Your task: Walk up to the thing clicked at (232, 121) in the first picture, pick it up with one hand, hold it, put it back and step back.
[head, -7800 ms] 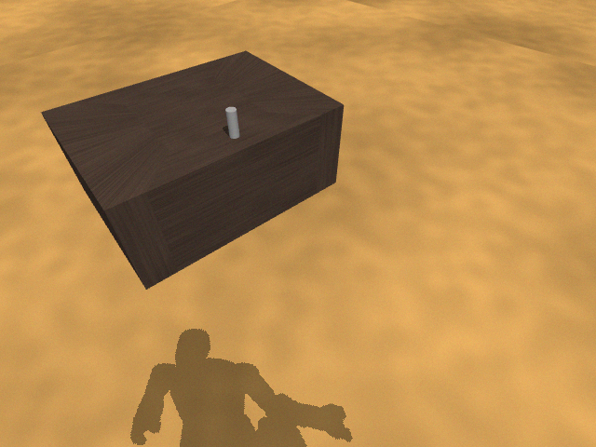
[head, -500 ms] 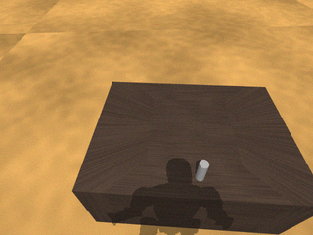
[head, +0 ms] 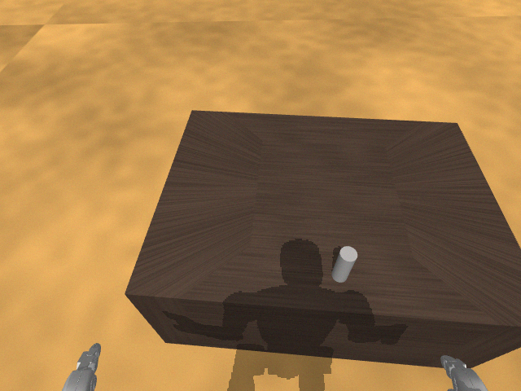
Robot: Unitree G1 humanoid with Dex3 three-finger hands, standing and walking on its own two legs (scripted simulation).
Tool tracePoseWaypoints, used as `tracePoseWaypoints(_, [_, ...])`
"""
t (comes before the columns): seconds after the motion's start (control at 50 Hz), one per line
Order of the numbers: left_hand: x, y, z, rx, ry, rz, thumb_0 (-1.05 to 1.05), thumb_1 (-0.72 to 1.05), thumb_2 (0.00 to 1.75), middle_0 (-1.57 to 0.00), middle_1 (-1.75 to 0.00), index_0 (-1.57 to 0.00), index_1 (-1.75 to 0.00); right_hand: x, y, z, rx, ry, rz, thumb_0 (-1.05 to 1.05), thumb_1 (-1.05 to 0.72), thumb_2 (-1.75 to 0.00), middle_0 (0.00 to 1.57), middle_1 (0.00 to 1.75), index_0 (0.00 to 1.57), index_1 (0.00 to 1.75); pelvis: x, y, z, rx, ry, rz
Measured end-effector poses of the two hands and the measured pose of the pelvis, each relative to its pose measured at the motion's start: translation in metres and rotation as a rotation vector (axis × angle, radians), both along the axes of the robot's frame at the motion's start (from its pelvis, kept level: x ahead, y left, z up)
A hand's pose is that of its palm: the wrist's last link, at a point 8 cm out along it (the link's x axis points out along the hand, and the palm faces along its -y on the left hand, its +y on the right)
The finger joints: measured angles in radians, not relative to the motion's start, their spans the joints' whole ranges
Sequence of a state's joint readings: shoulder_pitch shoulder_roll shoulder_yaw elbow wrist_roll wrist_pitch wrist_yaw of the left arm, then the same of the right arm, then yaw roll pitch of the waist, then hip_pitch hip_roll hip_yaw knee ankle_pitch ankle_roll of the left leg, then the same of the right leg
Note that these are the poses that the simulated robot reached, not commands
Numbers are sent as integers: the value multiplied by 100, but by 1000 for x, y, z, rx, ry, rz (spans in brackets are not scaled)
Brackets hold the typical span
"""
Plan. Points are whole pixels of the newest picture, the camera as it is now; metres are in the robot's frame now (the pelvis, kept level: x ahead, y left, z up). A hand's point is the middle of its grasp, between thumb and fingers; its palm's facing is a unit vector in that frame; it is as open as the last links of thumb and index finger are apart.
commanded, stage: go down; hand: right
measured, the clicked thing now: (343, 265) +0.47 -0.19 -0.26
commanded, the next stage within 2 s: none
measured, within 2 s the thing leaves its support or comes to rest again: neither
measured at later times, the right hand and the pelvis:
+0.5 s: hand (443, 387) +0.18 -0.28 -0.12, palm faces +0.10 +0.95 -0.30, open 17.5 cm; pelvis +0.03 +0.01 -0.02, yaw +0 degrees
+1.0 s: hand (456, 387) +0.18 -0.29 -0.10, palm faces +0.12 +0.95 -0.28, open 17.5 cm; pelvis +0.02 +0.00 -0.03, yaw +0 degrees
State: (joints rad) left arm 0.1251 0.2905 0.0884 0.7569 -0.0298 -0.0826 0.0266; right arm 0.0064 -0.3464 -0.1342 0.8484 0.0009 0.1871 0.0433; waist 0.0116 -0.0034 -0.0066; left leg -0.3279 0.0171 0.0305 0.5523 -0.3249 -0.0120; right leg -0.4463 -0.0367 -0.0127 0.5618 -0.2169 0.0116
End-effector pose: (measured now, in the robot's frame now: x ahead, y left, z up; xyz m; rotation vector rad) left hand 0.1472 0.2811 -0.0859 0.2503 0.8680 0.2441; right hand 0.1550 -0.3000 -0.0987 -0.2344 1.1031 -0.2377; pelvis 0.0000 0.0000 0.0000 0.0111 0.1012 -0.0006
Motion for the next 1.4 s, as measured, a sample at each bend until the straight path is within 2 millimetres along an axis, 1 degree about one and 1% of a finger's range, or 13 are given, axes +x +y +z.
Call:
tracePoseWaypoints(0.06, [-12,3,-2,-3,27,10,0,7,22,-5,-7,-6,-6,-5,-6,4,-15,31,3,0,-7,-23,7,6,6,7,5,2,-1,1,6,2])
tracePoseWaypoints(0.12, [-15,4,-6,2,32,15,0,-11,16,-6,-6,-6,-6,-8,-11,4,-31,49,-8,0,10,-17,6,6,6,6,6,3,-4,3,15,3])
tracePoseWaypoints(0.18, [-9,2,-6,10,0,6,0,-26,11,-6,-6,-6,-6,-6,-12,4,-28,30,-17,0,26,-12,5,6,5,6,8,4,-7,2,25,0])
tracePoseWaypoints(0.24, [0,-1,-4,18,-42,-11,0,-37,9,-6,-6,-6,-6,-3,-12,4,-18,3,-20,0,38,-10,4,6,5,6,11,5,-10,1,33,-1])
tracePoseWaypoints(0.36, [15,-5,3,36,-100,-37,-1,-48,6,-6,-6,-6,-6,5,-15,7,-7,-41,-20,-1,49,-7,3,6,4,6,20,7,-14,-1,45,-5])
tracePoseWaypoints(0.52, [20,-9,4,36,-119,-50,-1,-52,6,-6,-6,-6,-6,12,-22,12,-7,-65,-7,-1,55,-5,3,6,4,6,27,7,-19,3,59,-5])
tracePoseWaypoints(0.72, [21,-19,9,30,-155,-58,-1,-54,6,-6,-6,-6,-6,15,-25,16,3,-96,4,-1,58,-5,3,6,4,6,29,4,-26,9,73,-2])
tracePoseWaypoints(0.94, [18,-31,20,31,-218,-69,-1,-54,6,-6,-6,-6,-6,10,-32,24,3,-148,1,-1,56,-5,3,6,4,6,25,-2,-31,18,73,-4])
tracePoseWaypoints(1.16, [6,-30,21,54,-237,-53,-1,-53,6,-6,-6,-6,-6,2,-38,31,1,-184,0,-1,54,-5,3,5,4,6,15,-6,-36,24,71,-7])
tracePoseWaypoints(1.22, [5,-28,20,68,-241,-51,-1,-53,6,-6,-6,-6,-6,9,-43,36,-10,-229,-6,-1,54,-5,4,5,5,6,11,-6,-37,25,67,-12])
tracePoseWaypoints(1.26, [4,-27,18,76,-242,-51,-1,-53,6,-6,-6,-6,-6,19,-48,42,-15,-277,-8,-1,53,-5,4,5,5,6,9,-6,-38,26,64,-15])
tracePoseWaypoints(1.34, [0,-26,12,84,-232,-47,-1,-53,6,-6,-6,-6,-6,47,-58,58,-15,-384,-4,-1,53,-4,4,5,5,6,4,-5,-38,27,63,-18])
tracePoseWaypoints(1.4, [-2,-26,12,83,-238,-41,-1,-52,5,-6,-6,-6,-6,71,-66,71,-3,-444,2,-1,52,-4,4,5,5,5,1,-4,-38,28,61,-17])
